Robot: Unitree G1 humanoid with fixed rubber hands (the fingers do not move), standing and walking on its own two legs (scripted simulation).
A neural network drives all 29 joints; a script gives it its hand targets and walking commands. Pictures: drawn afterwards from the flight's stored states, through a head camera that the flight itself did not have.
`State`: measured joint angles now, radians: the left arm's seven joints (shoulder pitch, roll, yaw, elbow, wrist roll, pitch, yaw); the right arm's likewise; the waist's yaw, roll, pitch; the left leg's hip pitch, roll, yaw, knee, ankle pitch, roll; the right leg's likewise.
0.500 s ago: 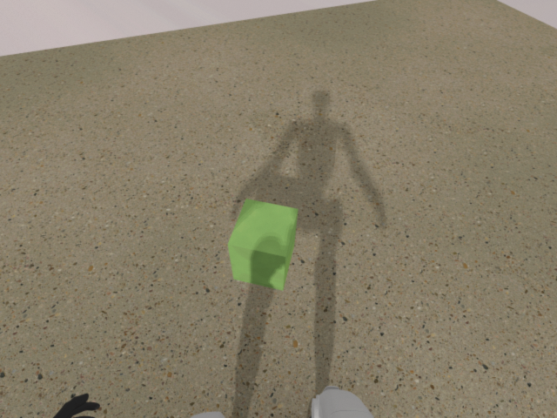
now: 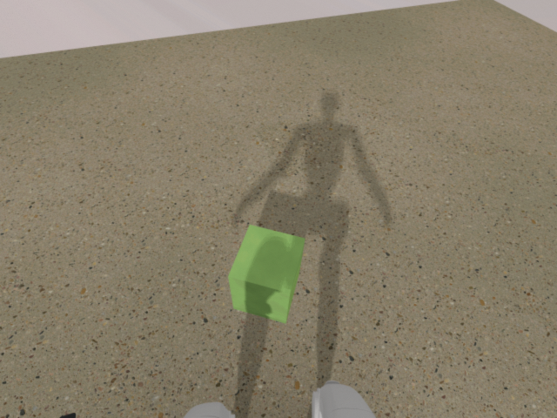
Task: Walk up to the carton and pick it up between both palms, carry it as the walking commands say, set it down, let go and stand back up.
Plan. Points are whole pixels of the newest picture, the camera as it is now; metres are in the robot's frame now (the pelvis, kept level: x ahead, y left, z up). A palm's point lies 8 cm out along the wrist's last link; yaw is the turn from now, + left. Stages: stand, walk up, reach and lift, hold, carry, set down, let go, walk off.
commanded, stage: walk up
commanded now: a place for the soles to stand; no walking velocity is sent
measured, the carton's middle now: (268, 274) +0.64 +0.03 -0.61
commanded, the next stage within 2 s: none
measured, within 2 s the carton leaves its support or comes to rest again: neither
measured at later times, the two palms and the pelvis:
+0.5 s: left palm (77, 417) +0.14 +0.29 -0.10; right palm (500, 417) +0.14 -0.33 -0.11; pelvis +0.06 -0.02 +0.00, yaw +1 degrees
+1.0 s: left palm (70, 401) +0.15 +0.30 -0.08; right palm (496, 401) +0.16 -0.32 -0.08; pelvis +0.07 -0.01 +0.03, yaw +0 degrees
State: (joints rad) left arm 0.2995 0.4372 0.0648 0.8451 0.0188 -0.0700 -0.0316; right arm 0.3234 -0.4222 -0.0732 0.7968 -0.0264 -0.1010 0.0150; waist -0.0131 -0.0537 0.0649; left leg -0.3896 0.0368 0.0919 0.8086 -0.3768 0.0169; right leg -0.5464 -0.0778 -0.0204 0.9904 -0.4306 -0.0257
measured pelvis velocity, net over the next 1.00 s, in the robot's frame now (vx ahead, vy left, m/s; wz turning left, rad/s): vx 0.07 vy -0.01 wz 0.01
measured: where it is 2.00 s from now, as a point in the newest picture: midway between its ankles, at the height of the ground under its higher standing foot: outside the picture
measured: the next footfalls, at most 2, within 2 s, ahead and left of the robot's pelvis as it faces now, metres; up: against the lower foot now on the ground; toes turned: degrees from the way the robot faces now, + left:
right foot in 0.04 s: +0.14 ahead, -0.13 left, +0.00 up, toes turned -2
left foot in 1.20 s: +0.24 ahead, +0.23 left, +0.00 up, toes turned -13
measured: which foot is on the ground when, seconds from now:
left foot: down 0.00-0.96, up 0.98-1.00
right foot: up 0.00-0.02, down 0.04-1.00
